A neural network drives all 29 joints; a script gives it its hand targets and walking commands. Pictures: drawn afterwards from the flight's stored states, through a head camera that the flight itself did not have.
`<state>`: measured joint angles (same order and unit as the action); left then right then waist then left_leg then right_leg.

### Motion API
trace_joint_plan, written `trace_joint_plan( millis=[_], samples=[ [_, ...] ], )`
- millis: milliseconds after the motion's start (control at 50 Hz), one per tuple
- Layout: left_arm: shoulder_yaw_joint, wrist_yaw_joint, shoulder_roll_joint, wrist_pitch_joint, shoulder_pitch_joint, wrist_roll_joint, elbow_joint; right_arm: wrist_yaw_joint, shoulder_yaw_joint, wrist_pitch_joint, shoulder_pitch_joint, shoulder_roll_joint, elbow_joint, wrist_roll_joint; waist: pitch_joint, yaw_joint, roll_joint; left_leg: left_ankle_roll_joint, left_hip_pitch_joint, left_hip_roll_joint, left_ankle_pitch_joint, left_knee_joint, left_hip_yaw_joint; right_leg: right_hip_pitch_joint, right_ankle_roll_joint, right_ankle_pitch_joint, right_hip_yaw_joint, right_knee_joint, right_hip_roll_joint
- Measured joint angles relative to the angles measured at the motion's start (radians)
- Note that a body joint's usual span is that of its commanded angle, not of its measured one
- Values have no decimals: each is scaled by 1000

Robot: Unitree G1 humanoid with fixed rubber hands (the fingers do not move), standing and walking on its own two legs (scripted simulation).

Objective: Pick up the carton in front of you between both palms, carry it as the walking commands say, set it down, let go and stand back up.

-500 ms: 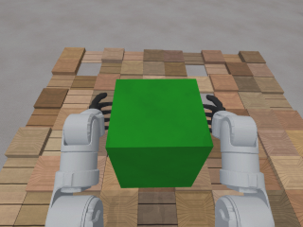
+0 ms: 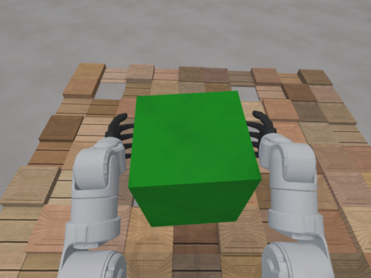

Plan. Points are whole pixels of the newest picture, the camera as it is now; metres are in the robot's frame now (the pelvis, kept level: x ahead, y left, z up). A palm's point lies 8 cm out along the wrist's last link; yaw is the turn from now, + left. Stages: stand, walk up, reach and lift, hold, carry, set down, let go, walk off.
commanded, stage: carry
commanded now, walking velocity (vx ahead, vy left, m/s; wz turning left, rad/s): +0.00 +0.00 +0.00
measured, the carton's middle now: (190, 164) +0.37 +0.00 +0.04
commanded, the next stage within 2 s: none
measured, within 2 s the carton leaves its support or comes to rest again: neither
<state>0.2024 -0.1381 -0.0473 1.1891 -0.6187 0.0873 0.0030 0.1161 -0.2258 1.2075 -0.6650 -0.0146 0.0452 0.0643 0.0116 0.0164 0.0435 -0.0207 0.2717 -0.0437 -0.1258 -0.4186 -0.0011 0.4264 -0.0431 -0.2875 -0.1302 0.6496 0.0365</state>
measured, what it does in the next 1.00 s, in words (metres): stands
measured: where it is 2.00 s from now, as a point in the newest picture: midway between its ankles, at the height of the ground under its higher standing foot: outside the picture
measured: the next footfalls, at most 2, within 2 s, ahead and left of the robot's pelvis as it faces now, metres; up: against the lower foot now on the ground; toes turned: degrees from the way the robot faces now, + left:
none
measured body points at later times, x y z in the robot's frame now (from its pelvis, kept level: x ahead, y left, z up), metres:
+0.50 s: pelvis +0.00 +0.02 +0.00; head -0.02 +0.03 +0.45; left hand +0.36 +0.18 +0.12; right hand +0.36 -0.12 +0.12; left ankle -0.01 +0.10 -0.75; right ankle +0.03 -0.10 -0.72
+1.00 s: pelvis -0.02 +0.01 +0.00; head -0.05 +0.02 +0.45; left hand +0.33 +0.17 +0.12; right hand +0.33 -0.13 +0.12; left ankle -0.01 +0.10 -0.75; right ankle +0.03 -0.10 -0.72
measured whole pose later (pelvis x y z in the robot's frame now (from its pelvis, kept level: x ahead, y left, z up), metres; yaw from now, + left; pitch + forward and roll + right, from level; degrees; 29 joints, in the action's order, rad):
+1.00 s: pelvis -0.02 +0.01 +0.00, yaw +1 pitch +2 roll -3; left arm 0.16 -0.13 -0.01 1.22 -0.66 0.07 0.24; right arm 0.10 -0.21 1.24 -0.64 0.00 0.21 0.09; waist 0.10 0.02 0.04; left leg -0.04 0.27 -0.03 -0.20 -0.44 0.02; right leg 0.42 -0.02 -0.26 -0.13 0.65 0.01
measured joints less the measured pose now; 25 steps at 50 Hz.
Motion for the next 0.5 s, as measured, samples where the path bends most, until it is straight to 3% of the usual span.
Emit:
trace_joint_plan(
  millis=[80,200,500],
  samples=[
    [-4,4,18,11,-2,-7,93,-11,-6,-3,31,-24,64,37,56,13,-23,-7,-22,10,-124,-26,2,-23,18,-30,1,16,-12],
    [-40,6,45,15,-36,-23,203,-18,3,9,54,-11,107,43,80,27,-18,-20,-42,19,-132,-27,12,-45,31,-40,3,18,-25],
    [-39,7,40,22,-51,-15,244,-16,12,24,44,11,140,26,90,1,-5,-30,-44,29,-110,-14,25,-43,41,-19,11,13,-38]
  ],
)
